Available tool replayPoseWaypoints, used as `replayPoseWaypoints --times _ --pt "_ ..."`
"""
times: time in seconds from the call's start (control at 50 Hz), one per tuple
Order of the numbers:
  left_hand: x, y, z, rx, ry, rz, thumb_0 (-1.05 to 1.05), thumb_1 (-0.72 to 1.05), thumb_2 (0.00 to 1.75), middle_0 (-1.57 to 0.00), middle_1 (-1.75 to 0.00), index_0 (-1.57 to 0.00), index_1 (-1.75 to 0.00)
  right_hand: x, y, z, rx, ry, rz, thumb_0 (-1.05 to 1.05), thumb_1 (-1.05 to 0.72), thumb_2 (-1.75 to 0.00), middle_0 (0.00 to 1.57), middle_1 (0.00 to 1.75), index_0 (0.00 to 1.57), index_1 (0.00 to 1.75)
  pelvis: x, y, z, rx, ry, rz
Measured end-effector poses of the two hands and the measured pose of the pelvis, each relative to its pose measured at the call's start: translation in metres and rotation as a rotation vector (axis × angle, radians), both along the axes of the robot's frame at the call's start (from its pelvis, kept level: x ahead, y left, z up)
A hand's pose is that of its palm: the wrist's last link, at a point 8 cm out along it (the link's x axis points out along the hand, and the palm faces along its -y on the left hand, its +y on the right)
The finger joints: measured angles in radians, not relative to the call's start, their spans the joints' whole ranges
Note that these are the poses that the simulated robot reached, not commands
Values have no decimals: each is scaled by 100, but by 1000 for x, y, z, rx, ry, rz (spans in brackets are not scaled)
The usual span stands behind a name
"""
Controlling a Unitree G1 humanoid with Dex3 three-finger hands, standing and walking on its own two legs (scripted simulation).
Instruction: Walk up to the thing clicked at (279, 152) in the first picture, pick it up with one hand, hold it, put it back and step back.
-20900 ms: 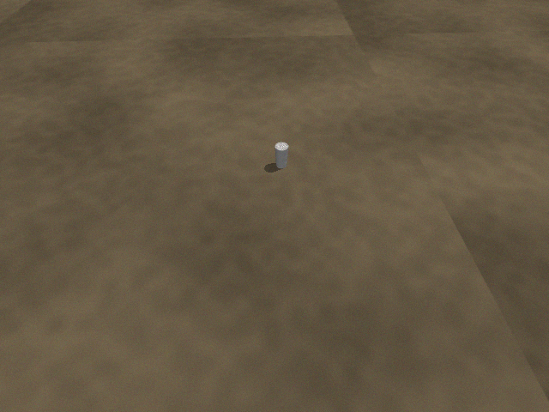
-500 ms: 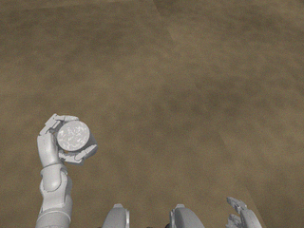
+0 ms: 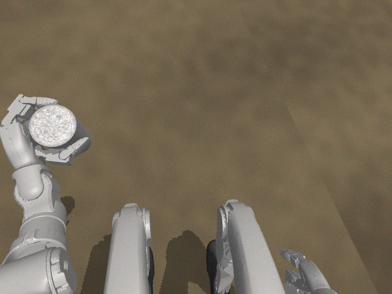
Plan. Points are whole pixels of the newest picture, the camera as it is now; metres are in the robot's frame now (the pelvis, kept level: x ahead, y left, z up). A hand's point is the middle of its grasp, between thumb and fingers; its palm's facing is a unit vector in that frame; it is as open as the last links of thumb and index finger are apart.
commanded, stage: crouch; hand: left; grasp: from the side
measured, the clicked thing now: (67, 134) +0.44 +0.26 -0.06
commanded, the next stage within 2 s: lower in 1.12 s
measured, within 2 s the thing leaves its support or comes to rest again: neither
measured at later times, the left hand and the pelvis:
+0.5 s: hand (74, 144) +0.46 +0.29 -0.19, palm faces +0.36 -0.93 -0.01, open 10.3 cm; pelvis -0.03 +0.00 -0.14, yaw -4 degrees
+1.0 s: hand (81, 151) +0.47 +0.30 -0.27, palm faces +0.35 -0.94 -0.01, open 10.3 cm; pelvis -0.02 +0.01 -0.17, yaw -8 degrees
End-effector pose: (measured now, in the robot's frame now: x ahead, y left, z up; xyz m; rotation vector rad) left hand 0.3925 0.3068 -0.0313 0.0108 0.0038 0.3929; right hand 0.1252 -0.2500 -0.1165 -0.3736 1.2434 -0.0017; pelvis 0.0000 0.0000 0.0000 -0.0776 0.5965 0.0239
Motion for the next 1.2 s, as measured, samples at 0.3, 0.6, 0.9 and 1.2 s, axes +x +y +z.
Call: replayPoseWaypoints --times 0.3,0.6,0.9,1.2 --pt "11 15 -117 9 19 -15 -3 -53 101 -75 -111 -78 -115 -58 -23 -86 -93 117 12 0 -92 -91 20 30 20 30 -26 -4 -101 -16 -46 -24" --pt "28 25 -183 -22 60 -29 -3 -53 100 -76 -109 -79 -113 -84 -23 -119 -137 211 52 0 -90 -90 20 30 20 30 -26 2 -147 -61 -96 -50" --pt "37 31 -223 -19 48 -29 -3 -51 98 -76 -109 -79 -113 -78 -27 -127 -196 245 121 0 -90 -90 20 30 20 30 -24 4 -169 -101 -143 -69" --pt "38 35 -248 -18 54 -32 -3 -51 98 -75 -110 -78 -114 -71 -26 -123 -242 251 180 0 -90 -90 20 30 20 30 -24 8 -177 -130 -177 -82"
